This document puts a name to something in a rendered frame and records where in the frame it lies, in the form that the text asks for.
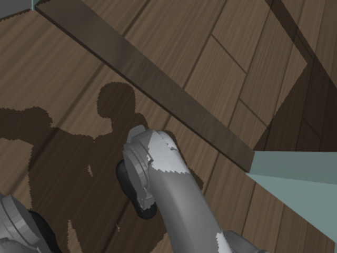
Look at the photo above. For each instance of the left robot foot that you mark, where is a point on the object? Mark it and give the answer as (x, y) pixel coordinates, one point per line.
(46, 232)

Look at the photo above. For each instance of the right robot foot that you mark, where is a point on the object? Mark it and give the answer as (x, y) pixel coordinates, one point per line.
(128, 189)

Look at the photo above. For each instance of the right robot hand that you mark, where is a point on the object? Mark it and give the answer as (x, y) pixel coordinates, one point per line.
(239, 244)

